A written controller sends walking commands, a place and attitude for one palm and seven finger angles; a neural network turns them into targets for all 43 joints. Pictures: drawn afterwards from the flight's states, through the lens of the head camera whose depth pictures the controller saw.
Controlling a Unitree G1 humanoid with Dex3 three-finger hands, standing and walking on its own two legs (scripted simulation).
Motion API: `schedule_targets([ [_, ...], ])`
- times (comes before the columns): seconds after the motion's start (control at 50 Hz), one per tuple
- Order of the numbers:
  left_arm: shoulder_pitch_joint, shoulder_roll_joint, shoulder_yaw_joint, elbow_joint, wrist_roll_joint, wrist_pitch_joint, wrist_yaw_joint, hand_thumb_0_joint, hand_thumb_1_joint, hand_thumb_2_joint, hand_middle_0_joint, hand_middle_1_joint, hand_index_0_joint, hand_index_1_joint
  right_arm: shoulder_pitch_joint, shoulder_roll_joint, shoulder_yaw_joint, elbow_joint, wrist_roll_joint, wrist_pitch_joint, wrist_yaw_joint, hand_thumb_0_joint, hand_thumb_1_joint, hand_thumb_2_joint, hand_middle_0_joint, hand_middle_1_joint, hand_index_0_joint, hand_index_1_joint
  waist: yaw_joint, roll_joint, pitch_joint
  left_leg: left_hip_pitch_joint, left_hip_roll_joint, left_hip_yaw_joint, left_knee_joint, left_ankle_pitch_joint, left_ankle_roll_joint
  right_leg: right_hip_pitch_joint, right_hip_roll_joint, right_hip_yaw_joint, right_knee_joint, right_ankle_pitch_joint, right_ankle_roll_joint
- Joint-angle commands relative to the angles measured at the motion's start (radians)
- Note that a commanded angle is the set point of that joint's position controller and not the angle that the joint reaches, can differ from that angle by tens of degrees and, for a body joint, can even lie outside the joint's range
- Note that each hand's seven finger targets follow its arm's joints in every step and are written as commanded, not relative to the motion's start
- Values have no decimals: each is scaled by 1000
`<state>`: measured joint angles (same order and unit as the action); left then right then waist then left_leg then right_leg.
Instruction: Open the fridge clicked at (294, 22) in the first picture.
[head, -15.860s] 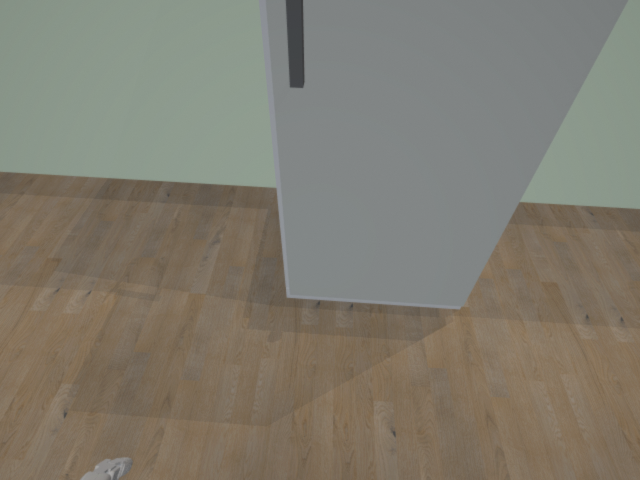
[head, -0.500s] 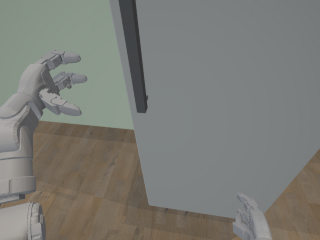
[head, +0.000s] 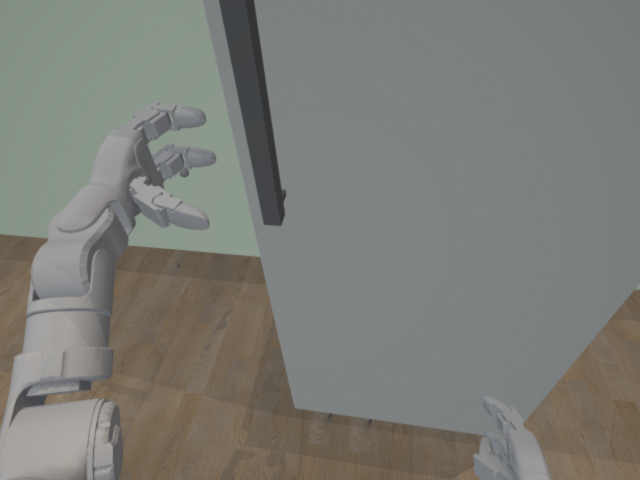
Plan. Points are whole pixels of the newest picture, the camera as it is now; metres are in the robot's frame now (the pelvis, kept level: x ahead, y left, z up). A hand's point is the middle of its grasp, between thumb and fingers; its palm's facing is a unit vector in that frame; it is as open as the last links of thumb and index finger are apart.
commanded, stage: move the hooked fingers beside the handle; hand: left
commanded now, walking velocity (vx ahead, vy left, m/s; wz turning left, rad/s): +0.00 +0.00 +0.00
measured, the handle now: (263, 119) +0.45 +0.10 +0.26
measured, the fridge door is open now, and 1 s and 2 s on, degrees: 0 0 0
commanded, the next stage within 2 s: none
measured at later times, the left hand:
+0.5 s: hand (195, 154) +0.38 +0.16 +0.26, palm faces -0.03 -1.00 -0.04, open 13.9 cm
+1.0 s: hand (205, 162) +0.40 +0.16 +0.24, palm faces -0.04 -1.00 -0.04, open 14.0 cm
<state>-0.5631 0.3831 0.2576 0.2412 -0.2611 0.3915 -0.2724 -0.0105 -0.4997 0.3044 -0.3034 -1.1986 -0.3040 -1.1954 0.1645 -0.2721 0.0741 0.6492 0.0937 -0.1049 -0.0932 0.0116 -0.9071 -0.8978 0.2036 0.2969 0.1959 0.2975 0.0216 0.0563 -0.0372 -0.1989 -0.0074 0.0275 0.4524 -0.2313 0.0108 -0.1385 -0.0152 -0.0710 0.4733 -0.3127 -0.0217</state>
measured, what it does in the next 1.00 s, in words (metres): stands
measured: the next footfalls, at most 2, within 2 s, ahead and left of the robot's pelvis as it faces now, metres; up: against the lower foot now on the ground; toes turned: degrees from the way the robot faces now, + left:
none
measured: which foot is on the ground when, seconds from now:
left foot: down 0.00-1.00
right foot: down 0.00-1.00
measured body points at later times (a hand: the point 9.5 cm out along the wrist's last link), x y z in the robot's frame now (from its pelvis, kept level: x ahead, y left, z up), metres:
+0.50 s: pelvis +0.00 +0.00 +0.00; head -0.04 -0.03 +0.45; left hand +0.38 +0.22 +0.26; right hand +0.16 -0.24 -0.09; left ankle +0.01 +0.12 -0.74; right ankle -0.04 -0.10 -0.74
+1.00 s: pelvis -0.01 +0.00 +0.00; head -0.03 -0.03 +0.45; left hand +0.39 +0.21 +0.24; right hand +0.15 -0.24 -0.09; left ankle +0.01 +0.12 -0.74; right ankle -0.04 -0.10 -0.74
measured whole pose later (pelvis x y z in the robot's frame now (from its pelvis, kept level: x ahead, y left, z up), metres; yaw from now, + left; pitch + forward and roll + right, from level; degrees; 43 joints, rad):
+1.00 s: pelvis -0.01 +0.00 +0.00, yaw -1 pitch -1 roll +1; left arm -0.67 0.37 0.24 0.44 -0.22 0.34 -0.20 -0.01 -0.50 0.30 -0.30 -1.20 -0.30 -1.20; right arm 0.21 -0.26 0.07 0.65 0.09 -0.06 -0.09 0.01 -0.91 -0.90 0.20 0.30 0.20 0.30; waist -0.01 0.06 -0.05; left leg -0.19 0.00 0.05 0.42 -0.21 0.01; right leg -0.14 -0.01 -0.05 0.45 -0.29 -0.02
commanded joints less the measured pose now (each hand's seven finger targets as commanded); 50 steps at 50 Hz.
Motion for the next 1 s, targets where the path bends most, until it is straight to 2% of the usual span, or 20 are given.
schedule_targets([
  [0.0,-541,269,117,-188,-10,-116,32,0,-500,300,-300,-1200,-300,-1200,-133,-97,-38,-152,-1,-55,-4,0,-900,-900,200,300,200,300,-6,-53,-297,211,-1,-43,-4,276,39,-4,-7,38,-57,422,2],
  [0.04,-517,212,65,-137,4,-103,43,0,-500,300,-300,-1200,-300,-1200,-129,-95,-39,-147,2,-47,1,0,-900,-900,200,300,200,300,-9,-43,-238,190,4,-38,-11,266,39,-28,-8,37,-63,407,1],
  [0.1,-478,217,66,-23,16,-61,57,0,-500,300,-300,-1200,-300,-1200,-107,-104,-45,-137,5,-30,3,0,-900,-900,200,300,200,300,-11,-62,-189,149,5,-37,-15,227,37,-53,-8,39,-74,378,4],
  [0.14,-475,196,46,-45,19,-62,55,0,-500,300,-300,-1200,-300,-1200,-110,-106,-51,-149,6,-21,7,0,-900,-900,200,300,200,300,-9,-75,-217,154,6,-34,-13,250,40,-31,-10,40,-69,407,4],
  [0.2,-535,160,15,-150,14,-92,53,0,-500,300,-300,-1200,-300,-1200,-124,-96,-51,-170,5,-26,9,0,-900,-900,200,300,200,300,-13,-33,-280,204,5,-36,-6,277,40,-22,-8,38,-57,422,-1],
  [0.28,-562,237,101,-199,0,-135,70,0,-500,300,-300,-1200,-300,-1200,-123,-97,-49,-169,-4,-30,3,0,-900,-900,200,300,200,300,1,-92,-317,209,7,-41,-16,285,43,20,-2,39,-58,429,1],
  [0.3,-563,228,92,-218,4,-139,75,0,-500,300,-300,-1200,-300,-1200,-129,-95,-47,-170,-4,-31,3,0,-900,-900,200,300,200,300,2,-71,-318,214,5,-37,-19,285,43,20,-3,40,-56,425,0],
  [0.32,-542,249,111,-204,8,-140,85,0,-500,300,-300,-1200,-300,-1200,-126,-96,-48,-164,-5,-29,3,0,-900,-900,200,300,200,300,9,-99,-303,206,8,-37,-20,286,46,23,-4,43,-65,427,3],
  [0.36,-513,250,118,-200,21,-128,97,0,-500,300,-300,-1200,-300,-1200,-128,-94,-47,-167,-5,-25,5,0,-900,-900,200,300,200,300,14,-47,-288,198,7,-30,-26,288,43,24,-5,44,-62,427,0],
  [0.42,-419,231,103,-127,31,-89,95,0,-500,300,-300,-1200,-300,-1200,-122,-102,-51,-161,0,-9,9,0,-900,-900,200,300,200,300,16,-68,-235,170,11,-24,-31,269,41,12,-5,41,-72,418,4],
  [0.5,-435,172,35,-102,16,-49,59,0,-500,300,-300,-1200,-300,-1200,-124,-103,-51,-167,10,-1,5,0,-900,-900,200,300,200,300,-14,-59,-183,161,9,-21,-30,209,42,-42,-3,44,-89,369,9],
  [0.52,-418,171,35,-97,9,-52,52,0,-500,300,-300,-1200,-300,-1200,-120,-107,-54,-169,10,-2,3,0,-900,-900,200,300,200,300,-12,-105,-188,160,11,-28,-29,209,44,-36,-2,41,-93,367,9],
  [0.56,-519,181,18,-138,5,-67,42,0,-500,300,-300,-1200,-300,-1200,-127,-105,-51,-168,12,-6,-3,0,-900,-900,200,300,200,300,-28,-68,-203,179,7,-30,-29,187,45,-53,-3,45,-97,335,8],
  [0.58,-579,137,-24,-189,5,-85,40,0,-500,300,-300,-1200,-300,-1200,-136,-96,-48,-174,12,-15,-5,0,-900,-900,200,300,200,300,-36,-20,-219,208,5,-32,-26,188,46,-67,-2,47,-94,323,4],
  [0.66,-670,185,23,-253,-1,-143,66,0,-500,300,-300,-1200,-300,-1200,-135,-91,-43,-162,2,-35,-11,0,-900,-900,200,300,200,300,-31,-13,-299,255,3,-50,-26,208,45,-39,1,46,-90,315,-3],
  [0.74,-599,220,70,-65,11,-122,97,0,-500,300,-300,-1200,-300,-1200,-113,-99,-42,-126,-2,-25,-12,0,-900,-900,200,300,200,300,-17,-66,-231,190,7,-48,-44,176,41,-39,2,44,-102,283,0],
  [0.84,-532,182,25,120,38,-70,98,0,-500,300,-300,-1200,-300,-1200,-86,-109,-49,-123,6,-2,0,0,-900,-900,200,300,200,300,-19,-71,-163,127,10,-38,-52,141,38,-68,-4,44,-108,258,2],
  [0.9,-555,190,30,9,36,-102,82,0,-500,300,-300,-1200,-300,-1200,-94,-105,-53,-161,4,-1,5,0,-900,-900,200,300,200,300,-12,-57,-252,167,9,-36,-40,214,39,-18,-5,44,-82,345,-4],
  [0.92,-536,185,37,-29,28,-125,77,0,-500,300,-300,-1200,-300,-1200,-102,-101,-55,-175,3,-5,6,0,-900,-900,200,300,200,300,-6,-84,-274,179,11,-36,-35,237,42,1,-5,44,-82,371,-1],
  [0.98,-592,232,81,-180,14,-184,66,0,-500,300,-300,-1200,-300,-1200,-107,-96,-52,-190,-3,-19,5,0,-900,-900,200,300,200,300,-3,-81,-351,227,7,-37,-29,292,46,44,-1,46,-66,431,-4],
])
